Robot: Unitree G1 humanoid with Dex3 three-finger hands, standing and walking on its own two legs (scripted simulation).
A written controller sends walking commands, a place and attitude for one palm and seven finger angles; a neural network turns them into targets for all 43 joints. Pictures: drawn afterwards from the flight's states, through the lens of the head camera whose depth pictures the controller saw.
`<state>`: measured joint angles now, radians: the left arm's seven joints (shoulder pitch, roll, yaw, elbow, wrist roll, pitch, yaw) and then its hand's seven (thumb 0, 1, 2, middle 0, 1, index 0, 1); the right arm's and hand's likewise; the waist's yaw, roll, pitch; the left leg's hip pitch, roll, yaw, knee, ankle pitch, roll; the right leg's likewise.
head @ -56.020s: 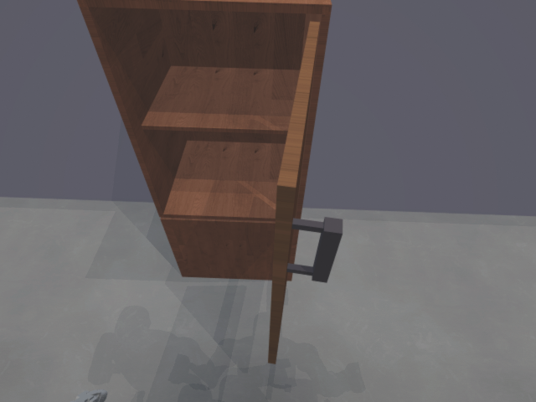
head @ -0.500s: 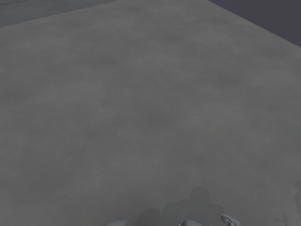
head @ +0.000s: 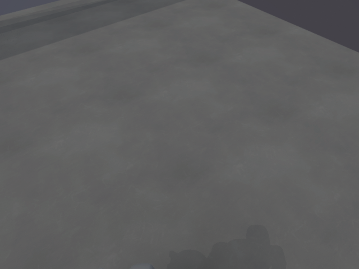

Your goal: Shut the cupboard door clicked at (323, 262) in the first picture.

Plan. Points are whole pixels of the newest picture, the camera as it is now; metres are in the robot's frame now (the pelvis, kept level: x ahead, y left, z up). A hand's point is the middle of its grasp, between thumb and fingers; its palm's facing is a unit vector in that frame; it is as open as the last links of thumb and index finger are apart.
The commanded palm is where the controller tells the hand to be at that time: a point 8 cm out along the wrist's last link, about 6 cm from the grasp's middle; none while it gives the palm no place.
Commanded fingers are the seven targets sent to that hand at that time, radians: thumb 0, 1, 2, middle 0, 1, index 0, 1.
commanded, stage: turn to face it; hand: left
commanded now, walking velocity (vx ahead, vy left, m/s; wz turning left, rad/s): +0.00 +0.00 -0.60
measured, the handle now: out of the picture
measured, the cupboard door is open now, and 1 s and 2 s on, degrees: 40 40 40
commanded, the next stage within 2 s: none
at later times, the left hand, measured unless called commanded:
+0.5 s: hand (99, 245) +0.20 +0.24 -0.18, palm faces -0.18 -0.97 -0.17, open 7.4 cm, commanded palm none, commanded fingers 0.00 0.90 0.90 -0.20 -0.30 -0.20 -0.30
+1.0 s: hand (151, 210) +0.29 +0.10 -0.16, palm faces -0.56 -0.79 -0.25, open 7.4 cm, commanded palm none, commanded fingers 0.00 0.90 0.90 -0.20 -0.30 -0.20 -0.30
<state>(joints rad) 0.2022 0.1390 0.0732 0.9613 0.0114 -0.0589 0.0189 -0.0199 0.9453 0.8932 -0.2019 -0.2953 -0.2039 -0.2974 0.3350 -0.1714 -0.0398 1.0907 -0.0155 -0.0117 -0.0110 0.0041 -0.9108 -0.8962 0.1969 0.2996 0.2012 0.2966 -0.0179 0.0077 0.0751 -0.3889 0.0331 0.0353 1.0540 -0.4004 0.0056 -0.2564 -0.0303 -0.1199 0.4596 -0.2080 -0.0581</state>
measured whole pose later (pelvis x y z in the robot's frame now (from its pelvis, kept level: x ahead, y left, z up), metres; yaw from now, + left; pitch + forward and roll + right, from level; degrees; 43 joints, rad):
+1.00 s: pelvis +0.10 +0.00 -0.01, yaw -35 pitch +2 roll +0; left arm 0.17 0.19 0.05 0.87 0.02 0.03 0.00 0.00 0.91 0.89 -0.20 -0.30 -0.20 -0.30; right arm 0.23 -0.25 -0.06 0.93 -0.02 0.06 -0.01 0.00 -0.91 -0.90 0.20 0.30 0.20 0.30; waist -0.03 0.03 0.07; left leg -0.50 0.09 0.05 1.13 -0.39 -0.08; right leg -0.27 0.01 -0.01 0.52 -0.27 -0.03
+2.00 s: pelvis +0.14 -0.01 -0.01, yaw -69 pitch +2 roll +0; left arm 0.20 0.21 0.06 0.89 0.03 0.04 -0.01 0.00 0.90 0.89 -0.20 -0.30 -0.20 -0.30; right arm 0.16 -0.24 -0.04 0.88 -0.01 0.05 -0.01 0.00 -0.91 -0.90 0.20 0.30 0.20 0.30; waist 0.01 -0.02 0.07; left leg -0.41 0.04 0.02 0.78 -0.39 -0.09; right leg -0.29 0.04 0.09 0.51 -0.26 -0.01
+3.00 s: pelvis +0.16 -0.06 -0.01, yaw -97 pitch +1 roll -1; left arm 0.25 0.21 0.06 0.97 0.01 0.05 0.01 0.00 0.90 0.89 -0.20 -0.30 -0.20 -0.30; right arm 0.18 -0.19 -0.02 0.93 -0.02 0.01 -0.02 0.00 -0.91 -0.90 0.20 0.30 0.20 0.30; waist 0.02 -0.05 0.03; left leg -0.29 0.03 0.06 0.58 -0.29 0.02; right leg -0.29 0.04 0.06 0.67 -0.43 -0.01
